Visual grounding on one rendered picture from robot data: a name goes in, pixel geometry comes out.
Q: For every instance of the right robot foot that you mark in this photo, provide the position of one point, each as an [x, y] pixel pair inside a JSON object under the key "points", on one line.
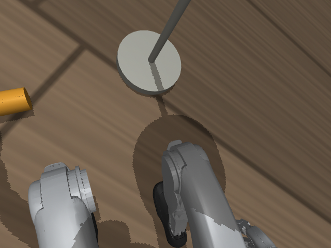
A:
{"points": [[163, 213]]}

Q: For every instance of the floor lamp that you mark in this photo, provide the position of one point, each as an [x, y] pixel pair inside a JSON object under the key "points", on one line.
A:
{"points": [[147, 61]]}

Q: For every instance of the right robot hand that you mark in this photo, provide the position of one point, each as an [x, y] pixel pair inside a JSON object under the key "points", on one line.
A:
{"points": [[256, 238]]}

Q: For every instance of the bottle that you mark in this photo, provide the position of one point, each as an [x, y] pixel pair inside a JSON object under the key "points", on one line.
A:
{"points": [[14, 101]]}

